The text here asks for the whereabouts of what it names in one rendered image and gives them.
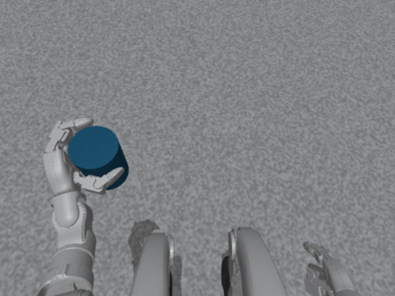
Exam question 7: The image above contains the left robot arm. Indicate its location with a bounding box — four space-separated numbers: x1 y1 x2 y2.
35 191 96 296

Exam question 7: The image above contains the left robot hand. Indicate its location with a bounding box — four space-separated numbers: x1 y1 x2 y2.
43 118 125 196

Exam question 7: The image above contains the can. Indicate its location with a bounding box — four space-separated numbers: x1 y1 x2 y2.
68 126 129 190

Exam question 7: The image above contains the right robot hand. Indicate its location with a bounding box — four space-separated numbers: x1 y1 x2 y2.
304 242 356 296

